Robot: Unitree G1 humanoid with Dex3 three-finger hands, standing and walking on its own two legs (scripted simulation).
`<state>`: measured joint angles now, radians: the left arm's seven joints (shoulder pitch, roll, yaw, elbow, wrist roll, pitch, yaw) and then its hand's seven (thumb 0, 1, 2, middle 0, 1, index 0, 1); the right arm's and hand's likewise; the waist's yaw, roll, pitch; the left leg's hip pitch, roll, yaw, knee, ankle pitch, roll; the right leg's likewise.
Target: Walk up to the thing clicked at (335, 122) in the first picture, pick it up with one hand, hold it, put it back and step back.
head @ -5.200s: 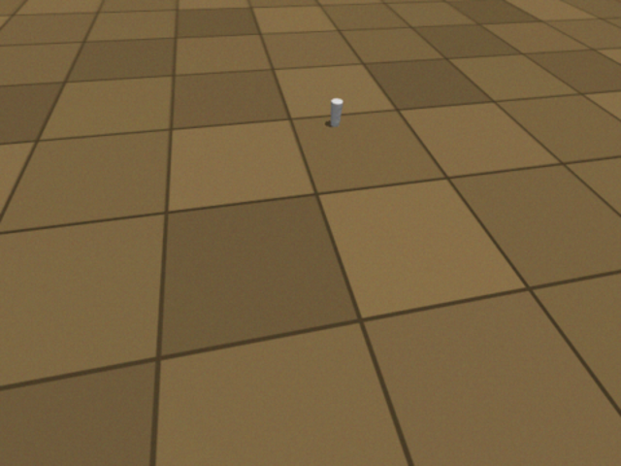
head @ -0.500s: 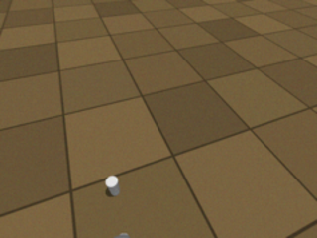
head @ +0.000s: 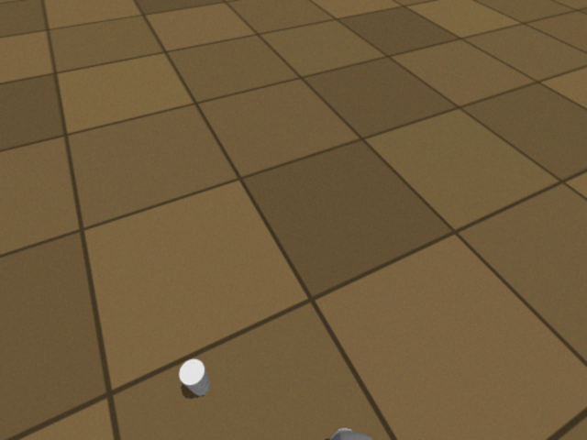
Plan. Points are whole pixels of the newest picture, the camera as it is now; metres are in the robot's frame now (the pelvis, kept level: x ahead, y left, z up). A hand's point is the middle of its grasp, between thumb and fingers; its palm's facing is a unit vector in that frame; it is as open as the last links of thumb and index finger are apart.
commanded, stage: walk up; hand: left
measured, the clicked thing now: (197, 379) +0.39 +0.27 -0.68
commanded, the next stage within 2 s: none
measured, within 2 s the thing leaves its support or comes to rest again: neither
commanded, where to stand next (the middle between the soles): +0.08 -0.01 m, yaw +1 degrees
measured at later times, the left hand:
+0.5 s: hand out of the picture +0.12 +0.25 -0.14, palm faces +0.01 -0.96 -0.29, open 7.4 cm
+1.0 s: hand out of the picture +0.09 +0.25 -0.13, palm faces +0.07 -0.94 -0.33, open 7.4 cm
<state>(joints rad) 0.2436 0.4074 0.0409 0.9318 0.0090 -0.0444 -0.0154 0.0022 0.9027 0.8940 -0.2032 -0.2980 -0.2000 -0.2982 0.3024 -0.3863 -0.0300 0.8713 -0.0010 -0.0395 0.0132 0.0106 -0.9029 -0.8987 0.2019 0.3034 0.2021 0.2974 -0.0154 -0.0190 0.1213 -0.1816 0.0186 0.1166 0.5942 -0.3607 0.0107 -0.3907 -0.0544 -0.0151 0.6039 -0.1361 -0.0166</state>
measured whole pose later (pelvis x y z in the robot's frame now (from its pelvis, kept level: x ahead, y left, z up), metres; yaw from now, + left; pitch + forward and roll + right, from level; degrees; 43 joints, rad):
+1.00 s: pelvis +0.03 -0.01 +0.02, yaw +2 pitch -2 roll +0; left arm 0.08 0.33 0.02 1.18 0.01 -0.01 -0.02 0.00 0.90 0.89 -0.20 -0.30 -0.20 -0.30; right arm 0.07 -0.36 0.00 1.13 0.00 -0.02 0.00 0.01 -0.91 -0.90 0.20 0.30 0.20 0.30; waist 0.03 0.02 0.05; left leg -0.09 0.02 -0.03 0.36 -0.23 -0.03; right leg -0.22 -0.04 -0.07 0.37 -0.11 0.00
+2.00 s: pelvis +0.01 +0.00 +0.01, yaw +4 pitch -1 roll +0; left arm 0.01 0.36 0.07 1.04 0.02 0.06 -0.02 0.00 0.90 0.89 -0.21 -0.30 -0.20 -0.30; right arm 0.06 -0.40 -0.04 1.03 0.01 0.01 -0.02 0.01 -0.91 -0.90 0.20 0.30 0.20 0.30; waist 0.01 -0.01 0.17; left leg -0.29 0.00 -0.02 0.69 -0.39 0.00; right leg -0.34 -0.06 -0.08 0.51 -0.14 -0.01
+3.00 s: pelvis +0.02 -0.03 +0.00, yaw +2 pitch -3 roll +0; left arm 0.11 0.34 0.04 0.89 0.02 -0.02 0.02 0.00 0.90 0.89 -0.21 -0.30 -0.21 -0.30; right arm 0.20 -0.40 -0.05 0.92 -0.01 0.06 0.00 0.01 -0.91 -0.90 0.20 0.30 0.20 0.30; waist 0.00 0.06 0.15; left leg -0.37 -0.01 -0.09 0.89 -0.45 -0.02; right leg -0.27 -0.03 -0.05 0.60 -0.28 -0.01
